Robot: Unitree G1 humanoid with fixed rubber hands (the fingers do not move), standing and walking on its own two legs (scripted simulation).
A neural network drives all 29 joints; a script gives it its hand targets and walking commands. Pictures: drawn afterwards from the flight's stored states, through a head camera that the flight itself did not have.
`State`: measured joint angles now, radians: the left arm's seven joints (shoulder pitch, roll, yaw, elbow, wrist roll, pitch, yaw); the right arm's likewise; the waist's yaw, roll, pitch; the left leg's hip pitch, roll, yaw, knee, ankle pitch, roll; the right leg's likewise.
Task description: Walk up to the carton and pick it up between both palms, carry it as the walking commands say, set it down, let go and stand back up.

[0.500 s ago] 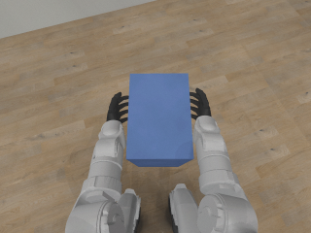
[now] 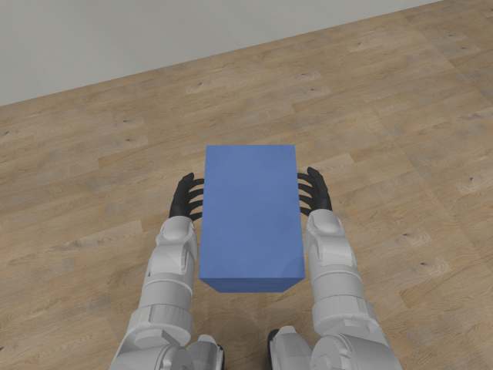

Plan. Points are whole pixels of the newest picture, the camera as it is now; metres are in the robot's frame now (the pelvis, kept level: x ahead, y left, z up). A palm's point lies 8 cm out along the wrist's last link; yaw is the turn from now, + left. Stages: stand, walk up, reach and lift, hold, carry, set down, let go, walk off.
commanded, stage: reach and lift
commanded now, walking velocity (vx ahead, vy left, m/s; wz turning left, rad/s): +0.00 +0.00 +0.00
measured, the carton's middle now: (250, 230) +0.37 -0.01 -0.11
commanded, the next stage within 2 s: hold in 2.00 s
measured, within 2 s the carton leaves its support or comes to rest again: neither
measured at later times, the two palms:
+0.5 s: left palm (172, 206) +0.35 +0.11 +0.05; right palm (331, 204) +0.36 -0.12 +0.04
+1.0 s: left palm (159, 206) +0.33 +0.11 +0.10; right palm (342, 205) +0.33 -0.12 +0.10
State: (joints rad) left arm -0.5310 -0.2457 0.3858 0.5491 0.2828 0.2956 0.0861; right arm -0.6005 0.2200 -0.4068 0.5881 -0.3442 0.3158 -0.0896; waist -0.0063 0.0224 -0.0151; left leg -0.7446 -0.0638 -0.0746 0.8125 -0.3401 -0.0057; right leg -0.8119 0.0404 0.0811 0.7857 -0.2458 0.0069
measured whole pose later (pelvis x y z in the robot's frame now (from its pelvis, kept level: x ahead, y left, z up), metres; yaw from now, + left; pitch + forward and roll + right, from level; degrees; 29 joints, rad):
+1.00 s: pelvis +0.01 +0.00 +0.04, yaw +1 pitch -9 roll +0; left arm -0.48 -0.23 0.29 0.50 0.29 0.68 0.07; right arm -0.47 0.22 -0.31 0.47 -0.31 0.68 -0.12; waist 0.00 0.02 0.05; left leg -0.08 -0.04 -0.11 0.50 -0.26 0.00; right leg -0.13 0.04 0.06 0.46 -0.18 0.00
